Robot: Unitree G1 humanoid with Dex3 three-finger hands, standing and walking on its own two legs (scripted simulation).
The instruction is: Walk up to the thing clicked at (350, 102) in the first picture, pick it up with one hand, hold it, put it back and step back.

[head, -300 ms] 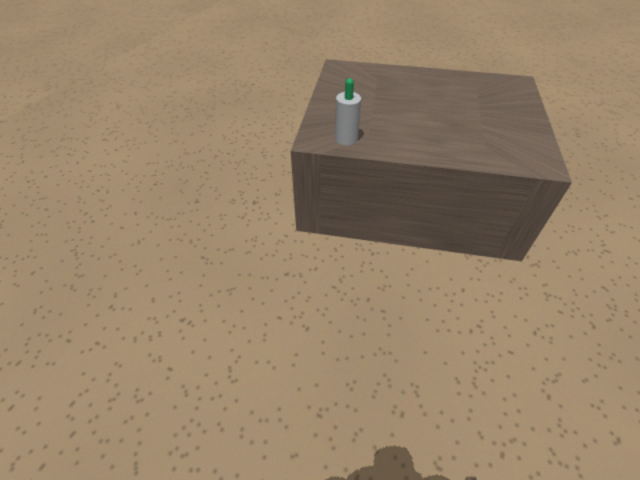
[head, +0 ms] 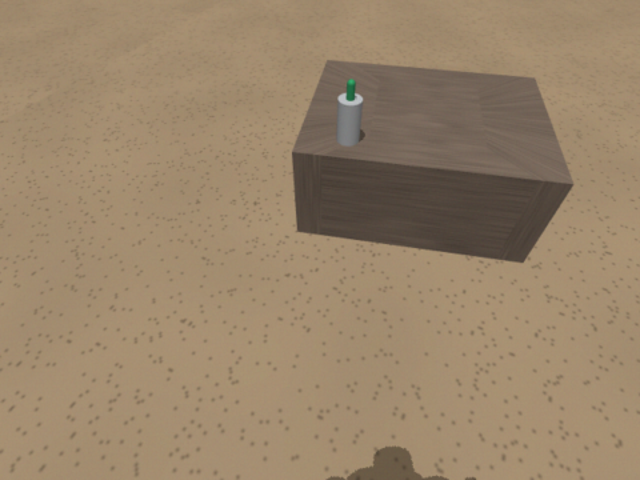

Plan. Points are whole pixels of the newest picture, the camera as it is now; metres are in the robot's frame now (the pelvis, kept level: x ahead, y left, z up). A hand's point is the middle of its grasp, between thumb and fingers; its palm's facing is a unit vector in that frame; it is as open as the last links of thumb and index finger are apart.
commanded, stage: stand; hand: left
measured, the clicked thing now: (349, 111) +1.26 -0.08 -0.25
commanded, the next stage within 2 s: walk up in 0.82 s
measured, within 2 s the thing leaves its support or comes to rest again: neither
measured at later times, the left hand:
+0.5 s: hand out of the picture +0.07 +0.25 -0.16, palm faces -0.02 -0.94 -0.34, open 7.4 cm
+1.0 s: hand out of the picture +0.10 +0.26 -0.15, palm faces -0.10 -0.93 -0.36, open 7.4 cm
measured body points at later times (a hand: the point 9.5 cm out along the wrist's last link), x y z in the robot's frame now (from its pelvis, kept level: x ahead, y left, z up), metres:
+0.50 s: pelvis +0.00 +0.00 +0.00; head +0.01 +0.00 +0.45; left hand +0.07 +0.30 -0.13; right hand +0.08 -0.30 -0.13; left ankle +0.00 +0.12 -0.75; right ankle +0.00 -0.12 -0.75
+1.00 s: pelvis +0.02 -0.02 -0.01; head +0.03 -0.02 +0.44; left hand +0.10 +0.30 -0.12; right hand +0.06 -0.34 -0.12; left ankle +0.00 +0.12 -0.75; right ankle +0.03 -0.16 -0.71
